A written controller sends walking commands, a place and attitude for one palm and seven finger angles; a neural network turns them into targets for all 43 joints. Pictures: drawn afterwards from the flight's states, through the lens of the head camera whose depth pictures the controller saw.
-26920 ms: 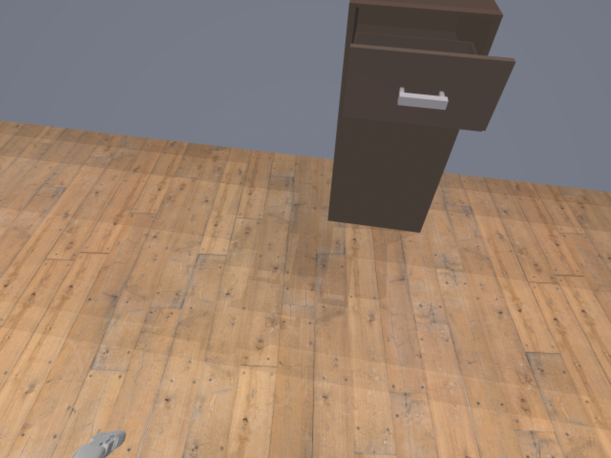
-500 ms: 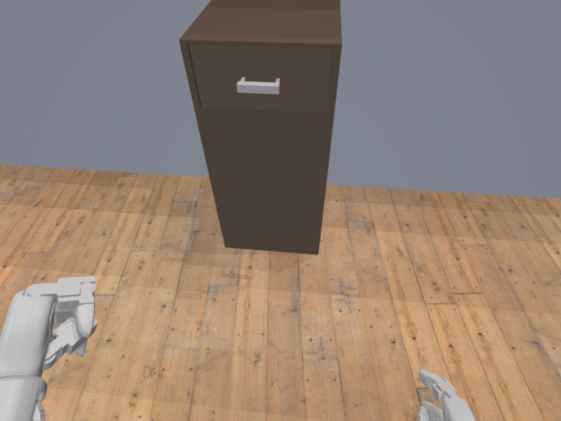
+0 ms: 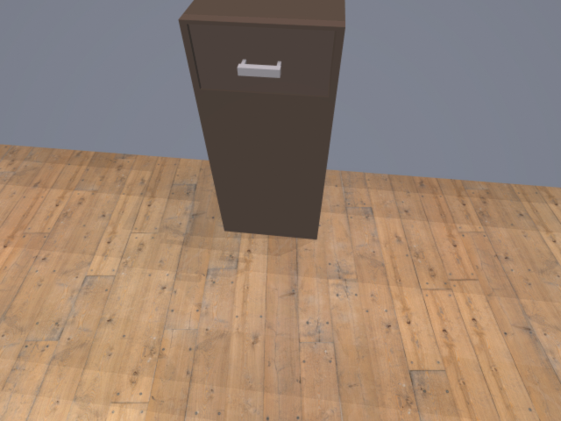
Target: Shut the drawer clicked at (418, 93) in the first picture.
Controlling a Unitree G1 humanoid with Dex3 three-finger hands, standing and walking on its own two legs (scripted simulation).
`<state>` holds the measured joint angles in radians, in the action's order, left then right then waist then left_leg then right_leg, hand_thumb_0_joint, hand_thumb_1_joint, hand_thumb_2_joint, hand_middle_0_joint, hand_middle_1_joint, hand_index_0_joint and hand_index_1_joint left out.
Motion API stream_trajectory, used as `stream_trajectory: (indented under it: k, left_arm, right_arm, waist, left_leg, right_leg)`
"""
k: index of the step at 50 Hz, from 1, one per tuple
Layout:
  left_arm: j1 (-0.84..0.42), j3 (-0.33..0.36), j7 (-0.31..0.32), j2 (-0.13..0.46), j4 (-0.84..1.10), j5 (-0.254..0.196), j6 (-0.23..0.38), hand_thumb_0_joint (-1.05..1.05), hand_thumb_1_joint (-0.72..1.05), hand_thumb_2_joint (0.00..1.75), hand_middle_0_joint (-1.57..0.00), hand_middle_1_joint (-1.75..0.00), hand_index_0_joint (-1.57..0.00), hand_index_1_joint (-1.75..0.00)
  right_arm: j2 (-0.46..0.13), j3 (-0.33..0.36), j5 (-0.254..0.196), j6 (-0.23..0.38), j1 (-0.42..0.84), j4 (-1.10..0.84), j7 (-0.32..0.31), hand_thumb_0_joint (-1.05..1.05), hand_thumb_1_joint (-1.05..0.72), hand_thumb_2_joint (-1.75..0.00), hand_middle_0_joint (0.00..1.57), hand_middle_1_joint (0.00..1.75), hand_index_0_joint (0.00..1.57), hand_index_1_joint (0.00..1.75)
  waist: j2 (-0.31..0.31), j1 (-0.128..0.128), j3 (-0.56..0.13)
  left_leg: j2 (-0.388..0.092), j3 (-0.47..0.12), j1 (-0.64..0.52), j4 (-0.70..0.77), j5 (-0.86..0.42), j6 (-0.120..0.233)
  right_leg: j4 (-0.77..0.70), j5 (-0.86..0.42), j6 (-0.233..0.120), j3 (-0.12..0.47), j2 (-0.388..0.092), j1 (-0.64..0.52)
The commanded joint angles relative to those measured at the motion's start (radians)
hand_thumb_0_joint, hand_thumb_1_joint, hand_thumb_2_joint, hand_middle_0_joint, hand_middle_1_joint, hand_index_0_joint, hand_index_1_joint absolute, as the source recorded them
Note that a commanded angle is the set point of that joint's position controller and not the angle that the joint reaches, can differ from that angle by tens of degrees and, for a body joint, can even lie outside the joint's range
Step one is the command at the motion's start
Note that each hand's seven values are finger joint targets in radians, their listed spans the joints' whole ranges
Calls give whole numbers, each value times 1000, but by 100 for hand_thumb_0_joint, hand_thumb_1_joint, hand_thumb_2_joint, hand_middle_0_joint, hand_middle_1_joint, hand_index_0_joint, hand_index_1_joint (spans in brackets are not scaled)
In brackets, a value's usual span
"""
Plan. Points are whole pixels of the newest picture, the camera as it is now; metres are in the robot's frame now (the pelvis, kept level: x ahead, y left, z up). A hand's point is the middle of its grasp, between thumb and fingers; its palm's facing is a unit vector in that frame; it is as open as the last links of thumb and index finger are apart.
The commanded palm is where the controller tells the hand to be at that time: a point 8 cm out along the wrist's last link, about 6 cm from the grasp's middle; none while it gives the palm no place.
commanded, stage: let the arm hang, fingers relaxed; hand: left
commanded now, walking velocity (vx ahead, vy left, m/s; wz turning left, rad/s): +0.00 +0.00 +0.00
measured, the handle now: (260, 67) +0.94 +0.11 +0.03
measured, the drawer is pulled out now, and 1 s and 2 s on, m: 0.00 0.00 0.00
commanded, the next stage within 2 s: look to check the result in 0.54 s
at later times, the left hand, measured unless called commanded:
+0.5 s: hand out of the picture +0.06 +0.17 -0.17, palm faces -0.01 -0.98 -0.22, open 7.4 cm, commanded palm none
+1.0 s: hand out of the picture +0.05 +0.18 -0.16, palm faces +0.00 -0.97 -0.26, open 7.4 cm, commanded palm none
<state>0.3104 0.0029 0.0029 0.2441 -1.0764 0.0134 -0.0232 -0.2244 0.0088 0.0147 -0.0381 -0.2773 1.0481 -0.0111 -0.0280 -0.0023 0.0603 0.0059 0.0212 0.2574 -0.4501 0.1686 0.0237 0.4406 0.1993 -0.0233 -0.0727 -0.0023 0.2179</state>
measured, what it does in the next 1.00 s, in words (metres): stands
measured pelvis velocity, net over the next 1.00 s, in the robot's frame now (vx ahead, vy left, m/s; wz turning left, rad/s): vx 0.03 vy -0.02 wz -0.02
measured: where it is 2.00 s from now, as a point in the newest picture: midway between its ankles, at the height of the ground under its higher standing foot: outside the picture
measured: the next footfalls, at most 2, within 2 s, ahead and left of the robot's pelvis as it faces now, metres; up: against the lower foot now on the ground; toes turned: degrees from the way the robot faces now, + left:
none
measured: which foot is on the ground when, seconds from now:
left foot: down 0.00-1.00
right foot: down 0.00-1.00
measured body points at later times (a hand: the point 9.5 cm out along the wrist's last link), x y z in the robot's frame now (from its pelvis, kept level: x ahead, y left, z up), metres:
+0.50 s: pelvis +0.01 -0.01 +0.00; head +0.02 -0.02 +0.45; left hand +0.06 +0.23 -0.15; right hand +0.01 -0.24 -0.16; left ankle +0.05 +0.10 -0.74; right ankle +0.03 -0.11 -0.74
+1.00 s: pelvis +0.03 -0.02 +0.01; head +0.04 -0.04 +0.45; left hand +0.06 +0.23 -0.14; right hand +0.05 -0.26 -0.16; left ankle +0.05 +0.10 -0.74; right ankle +0.03 -0.11 -0.74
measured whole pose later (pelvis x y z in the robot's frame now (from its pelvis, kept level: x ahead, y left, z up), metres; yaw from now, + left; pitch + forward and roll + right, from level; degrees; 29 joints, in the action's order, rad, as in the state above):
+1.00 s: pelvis +0.03 -0.02 +0.01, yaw -1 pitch -2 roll +0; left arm 0.21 0.01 0.02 0.21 -1.16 0.01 0.01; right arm -0.21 0.01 0.01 -0.01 -0.21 1.13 -0.03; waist -0.03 0.01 0.06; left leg -0.02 0.03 0.16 -0.37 0.18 -0.01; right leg 0.38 0.21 -0.05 -0.06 0.03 0.13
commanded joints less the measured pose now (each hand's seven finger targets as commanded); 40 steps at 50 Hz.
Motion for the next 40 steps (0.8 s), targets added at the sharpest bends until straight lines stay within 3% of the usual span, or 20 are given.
stream_trajectory:
  k: [1, 7, 22, 27, 40]
  left_arm:
    - [-34, 29, 15, 133, 24, -1, 30, 0, 90, 90, -24, -34, -24, -34]
    - [-35, 30, 19, 121, -16, -2, 30, 0, 90, 90, -20, -30, -20, -30]
    - [-63, 33, 25, 85, -35, -4, 37, 0, 90, 90, -20, -30, -20, -30]
    - [-67, 33, 26, 81, -37, -4, 40, 0, 90, 90, -20, -30, -20, -30]
    - [-70, 36, 28, 98, -44, -4, 48, 0, 90, 90, -20, -30, -20, -30]
  right_arm:
    - [-122, 25, 3, 31, -27, -25, -9, 0, -90, -90, 20, 30, 20, 30]
    - [-103, 21, 4, 34, -37, 16, -11, 0, -90, -90, 20, 30, 20, 30]
    - [-68, 16, 3, 45, -23, 49, -19, 0, -90, -90, 20, 30, 20, 30]
    - [-68, 18, 3, 44, -21, 52, -21, 0, -90, -90, 20, 30, 20, 30]
    - [-86, 23, 0, 43, 2, 52, -24, 0, -90, -90, 20, 30, 20, 30]
  waist:
    - [44, 13, -2]
    - [30, 8, 26]
    - [-6, 3, -3]
    - [22, 7, -3]
    - [21, 12, -27]
  left_leg:
    - [-99, -109, -38, 115, 133, 20]
    - [-102, -109, -24, 134, 116, 21]
    - [-110, -96, -52, 138, -20, 10]
    - [-108, -84, -68, 130, -34, 6]
    - [-114, -70, -112, 115, -69, 2]
  right_leg:
    - [-159, 204, -46, 139, -104, 74]
    - [-151, 185, -44, 134, -101, 65]
    - [-131, 33, -34, 123, -100, -7]
    - [-146, 25, -34, 123, -105, -7]
    - [-160, -53, -35, 132, -109, -27]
